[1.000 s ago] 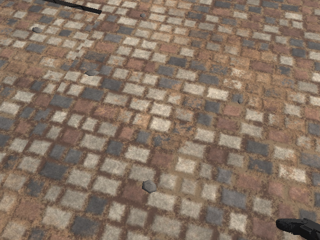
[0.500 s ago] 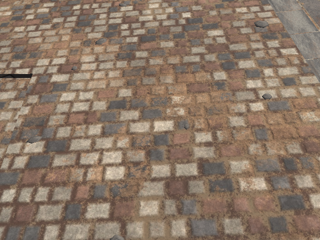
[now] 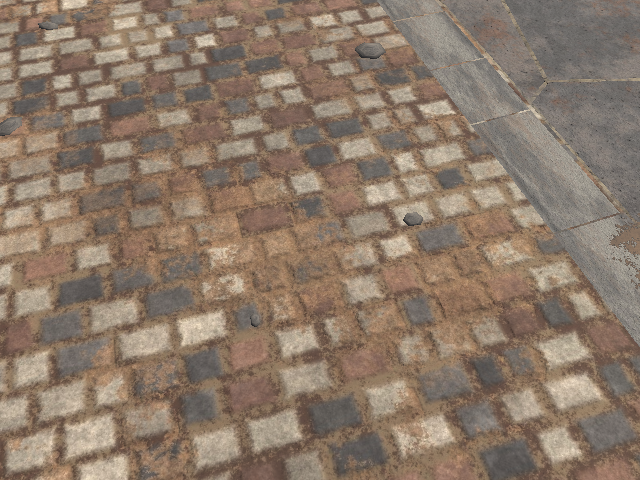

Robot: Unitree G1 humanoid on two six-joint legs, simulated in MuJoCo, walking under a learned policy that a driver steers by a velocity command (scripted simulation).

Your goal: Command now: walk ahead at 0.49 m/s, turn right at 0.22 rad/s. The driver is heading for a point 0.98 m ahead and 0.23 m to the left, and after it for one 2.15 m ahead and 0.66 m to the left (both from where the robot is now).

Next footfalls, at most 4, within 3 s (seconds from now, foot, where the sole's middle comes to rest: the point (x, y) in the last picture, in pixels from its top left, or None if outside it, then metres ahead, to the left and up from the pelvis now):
0.32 right None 0.36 -0.15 -0.77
0.82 left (264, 419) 0.57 0.16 -0.77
1.32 right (288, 282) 0.92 0.13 -0.77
1.76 left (182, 277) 0.94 0.39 -0.77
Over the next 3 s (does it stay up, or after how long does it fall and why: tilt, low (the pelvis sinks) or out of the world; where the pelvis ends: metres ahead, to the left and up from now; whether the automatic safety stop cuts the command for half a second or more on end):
stays up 0.91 0.23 0.00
